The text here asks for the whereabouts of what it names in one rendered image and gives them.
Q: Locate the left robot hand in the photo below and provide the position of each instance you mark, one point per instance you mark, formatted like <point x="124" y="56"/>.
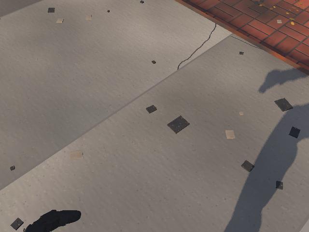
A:
<point x="52" y="220"/>

